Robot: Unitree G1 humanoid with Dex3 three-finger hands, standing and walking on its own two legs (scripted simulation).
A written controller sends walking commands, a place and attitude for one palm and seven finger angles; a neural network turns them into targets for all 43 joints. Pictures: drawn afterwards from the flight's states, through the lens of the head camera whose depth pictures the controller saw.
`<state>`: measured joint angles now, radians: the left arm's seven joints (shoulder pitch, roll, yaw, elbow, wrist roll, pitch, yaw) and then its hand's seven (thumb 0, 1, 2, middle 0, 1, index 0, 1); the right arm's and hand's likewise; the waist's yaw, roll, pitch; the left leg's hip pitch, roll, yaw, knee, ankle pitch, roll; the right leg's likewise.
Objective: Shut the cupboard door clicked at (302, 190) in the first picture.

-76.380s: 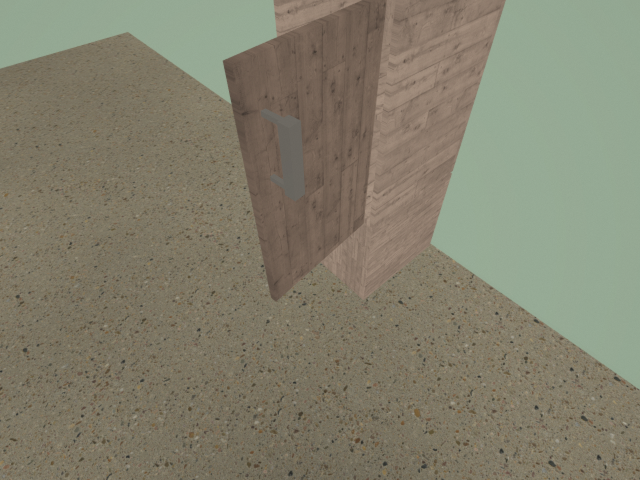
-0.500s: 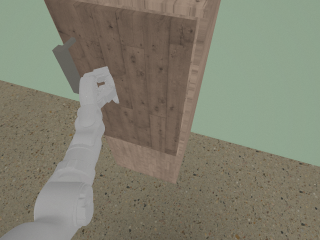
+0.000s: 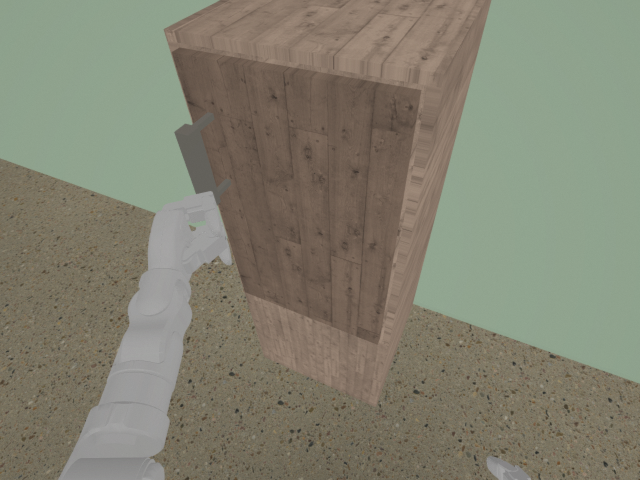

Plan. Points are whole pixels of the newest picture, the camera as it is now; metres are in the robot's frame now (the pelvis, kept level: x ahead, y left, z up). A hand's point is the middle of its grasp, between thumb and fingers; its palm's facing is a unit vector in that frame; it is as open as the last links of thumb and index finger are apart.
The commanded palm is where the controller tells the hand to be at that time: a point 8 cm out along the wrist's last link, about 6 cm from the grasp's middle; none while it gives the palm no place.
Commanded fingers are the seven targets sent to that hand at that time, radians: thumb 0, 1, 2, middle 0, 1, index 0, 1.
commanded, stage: draw the hand back to the body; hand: left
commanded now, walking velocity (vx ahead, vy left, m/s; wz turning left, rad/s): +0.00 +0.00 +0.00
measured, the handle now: (208, 162) +0.57 +0.20 +0.10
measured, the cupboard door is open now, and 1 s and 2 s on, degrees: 0 0 0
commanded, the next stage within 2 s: step back with the hand held close in 1.24 s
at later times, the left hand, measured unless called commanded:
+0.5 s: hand (113, 312) +0.26 +0.22 +0.15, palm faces +0.26 -0.93 -0.25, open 3.6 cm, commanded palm +0.21 +0.26 +0.17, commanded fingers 0.00 0.90 0.90 -0.67 -0.81 -0.67 -0.81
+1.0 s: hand out of the picture +0.18 +0.30 +0.17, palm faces +0.50 -0.77 -0.40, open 7.0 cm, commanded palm +0.14 +0.33 +0.19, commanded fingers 0.00 0.90 0.90 -0.20 -0.30 -0.20 -0.30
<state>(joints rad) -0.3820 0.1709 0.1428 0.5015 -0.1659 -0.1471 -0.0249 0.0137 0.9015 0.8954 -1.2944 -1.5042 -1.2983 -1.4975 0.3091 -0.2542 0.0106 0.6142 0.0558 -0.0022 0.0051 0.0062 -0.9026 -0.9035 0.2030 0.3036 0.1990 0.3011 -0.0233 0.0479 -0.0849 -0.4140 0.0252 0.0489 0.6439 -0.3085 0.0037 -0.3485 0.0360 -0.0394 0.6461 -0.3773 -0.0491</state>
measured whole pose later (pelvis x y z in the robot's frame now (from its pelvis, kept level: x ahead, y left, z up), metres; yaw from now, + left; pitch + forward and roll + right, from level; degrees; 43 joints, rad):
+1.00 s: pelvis +0.01 +0.02 +0.02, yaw +1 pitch -4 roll +0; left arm 0.47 0.34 0.35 -0.34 -0.07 -0.08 0.10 0.01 0.89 0.89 -0.28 -0.39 -0.29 -0.38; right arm 0.20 -0.24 0.02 0.64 0.02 -0.05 -0.07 0.01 -0.90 -0.90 0.20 0.30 0.20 0.30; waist 0.08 0.08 0.00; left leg -0.12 -0.01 0.04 0.41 -0.22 0.03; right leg -0.03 0.01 -0.05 0.37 -0.27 -0.02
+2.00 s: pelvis -0.06 +0.05 +0.01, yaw +0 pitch +0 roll -2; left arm 0.54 0.41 0.41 -0.45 -0.05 -0.19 0.13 0.01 0.89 0.89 -0.21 -0.31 -0.21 -0.30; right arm 0.23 -0.23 0.01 0.55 0.02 0.00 -0.09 0.01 -0.90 -0.90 0.20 0.30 0.20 0.30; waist 0.01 0.03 -0.01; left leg -0.37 -0.01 0.07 0.55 -0.18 0.08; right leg -0.30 0.00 -0.02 0.52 -0.23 0.02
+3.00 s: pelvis -0.20 +0.09 -0.01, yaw +0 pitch -2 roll -6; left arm 0.50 0.46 0.44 -0.50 -0.08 -0.25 0.14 0.01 0.89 0.89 -0.21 -0.31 -0.21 -0.30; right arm 0.29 -0.23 -0.02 0.70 -0.01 -0.07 -0.09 0.01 -0.90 -0.90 0.20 0.30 0.20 0.30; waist -0.03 0.02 -0.03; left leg -0.56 -0.02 -0.02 0.57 -0.18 0.00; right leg -0.16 0.05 -0.05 0.59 -0.47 -0.02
